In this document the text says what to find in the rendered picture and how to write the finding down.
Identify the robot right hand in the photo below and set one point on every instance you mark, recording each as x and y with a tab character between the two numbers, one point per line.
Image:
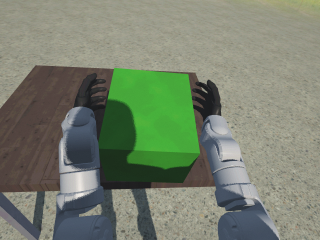
211	104

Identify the robot right forearm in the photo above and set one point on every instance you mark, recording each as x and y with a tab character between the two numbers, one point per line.
234	190

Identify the table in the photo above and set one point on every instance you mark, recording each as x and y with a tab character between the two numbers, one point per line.
31	130

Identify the left robot upper arm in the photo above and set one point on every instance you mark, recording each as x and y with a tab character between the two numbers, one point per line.
92	227

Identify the right robot upper arm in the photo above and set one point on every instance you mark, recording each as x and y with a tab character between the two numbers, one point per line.
246	225

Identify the robot left forearm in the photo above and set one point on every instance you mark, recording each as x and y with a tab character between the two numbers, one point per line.
79	160

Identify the robot left hand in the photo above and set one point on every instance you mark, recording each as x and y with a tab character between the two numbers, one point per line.
83	97

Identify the carton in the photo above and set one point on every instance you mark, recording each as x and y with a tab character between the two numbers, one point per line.
148	133

